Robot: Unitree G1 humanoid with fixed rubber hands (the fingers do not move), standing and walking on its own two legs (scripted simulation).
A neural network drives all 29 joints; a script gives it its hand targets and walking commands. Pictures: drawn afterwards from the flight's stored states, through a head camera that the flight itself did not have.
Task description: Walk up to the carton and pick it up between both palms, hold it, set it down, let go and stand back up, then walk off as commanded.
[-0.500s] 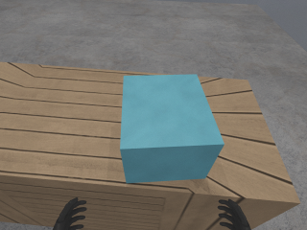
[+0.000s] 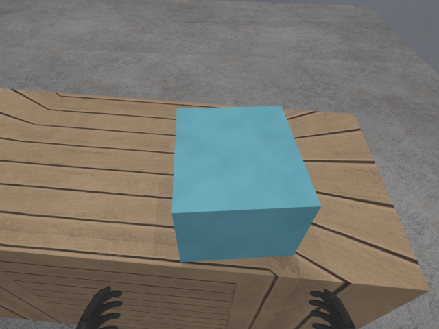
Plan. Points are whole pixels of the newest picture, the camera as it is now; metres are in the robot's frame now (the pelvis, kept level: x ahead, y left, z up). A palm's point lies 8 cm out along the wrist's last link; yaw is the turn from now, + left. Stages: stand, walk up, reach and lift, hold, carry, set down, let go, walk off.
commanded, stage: let go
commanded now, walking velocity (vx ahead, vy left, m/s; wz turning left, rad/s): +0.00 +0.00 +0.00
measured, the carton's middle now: (233, 179) +0.44 -0.02 +0.02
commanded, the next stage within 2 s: stand in 0.14 s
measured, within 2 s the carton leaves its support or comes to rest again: neither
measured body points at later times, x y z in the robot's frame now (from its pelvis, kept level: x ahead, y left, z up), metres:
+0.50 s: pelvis +0.00 +0.01 +0.00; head +0.01 +0.03 +0.45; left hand +0.14 +0.28 -0.10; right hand +0.15 -0.27 -0.09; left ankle -0.01 +0.15 -0.75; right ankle -0.02 -0.09 -0.75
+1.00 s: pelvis -0.01 +0.01 +0.00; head -0.01 +0.03 +0.45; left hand +0.10 +0.29 -0.12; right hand +0.13 -0.27 -0.09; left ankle -0.01 +0.15 -0.75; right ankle -0.02 -0.09 -0.75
